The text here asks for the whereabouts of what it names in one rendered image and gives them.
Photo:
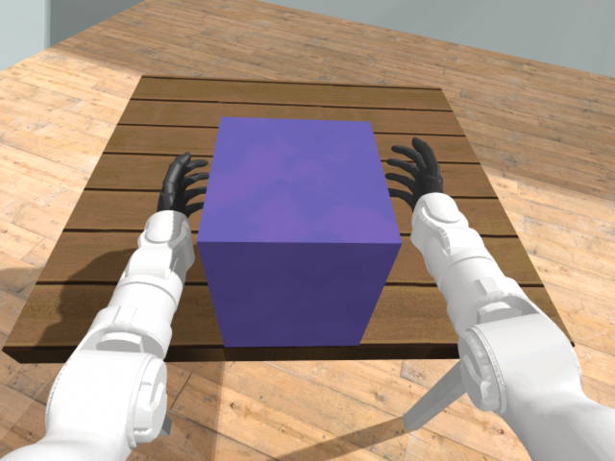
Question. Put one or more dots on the robot right upper arm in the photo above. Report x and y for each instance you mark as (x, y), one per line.
(522, 369)

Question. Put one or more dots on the table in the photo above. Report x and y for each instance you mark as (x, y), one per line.
(168, 116)

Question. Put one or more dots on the robot right forearm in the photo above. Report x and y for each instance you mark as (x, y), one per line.
(474, 287)

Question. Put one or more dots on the robot right hand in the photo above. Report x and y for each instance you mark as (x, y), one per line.
(426, 172)

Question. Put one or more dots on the robot left forearm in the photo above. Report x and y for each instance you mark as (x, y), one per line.
(141, 309)

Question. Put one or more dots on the robot left hand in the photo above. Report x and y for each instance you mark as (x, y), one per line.
(173, 195)

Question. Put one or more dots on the robot left upper arm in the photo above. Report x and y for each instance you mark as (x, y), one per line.
(105, 405)

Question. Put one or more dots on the carton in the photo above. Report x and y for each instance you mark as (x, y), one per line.
(298, 234)

